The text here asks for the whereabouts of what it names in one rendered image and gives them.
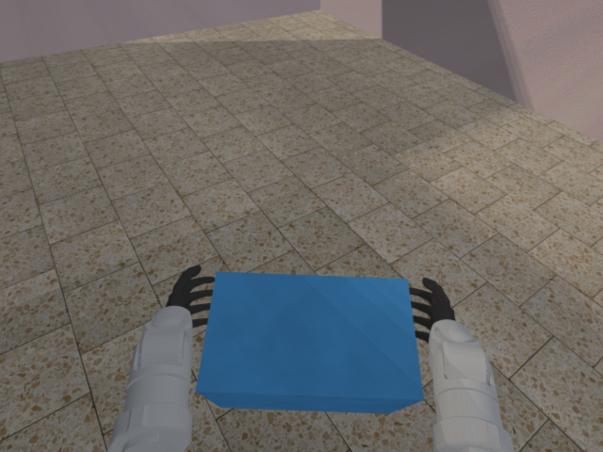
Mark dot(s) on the carton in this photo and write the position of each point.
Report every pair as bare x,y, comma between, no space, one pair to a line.
310,343

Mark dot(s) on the robot left forearm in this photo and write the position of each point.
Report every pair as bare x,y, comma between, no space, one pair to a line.
155,416

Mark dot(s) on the robot right forearm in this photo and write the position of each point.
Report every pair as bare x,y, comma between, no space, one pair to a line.
464,391

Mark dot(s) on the right robot hand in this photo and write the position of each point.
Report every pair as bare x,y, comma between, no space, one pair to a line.
439,309

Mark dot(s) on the left robot hand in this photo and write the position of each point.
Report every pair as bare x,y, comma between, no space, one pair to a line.
180,295

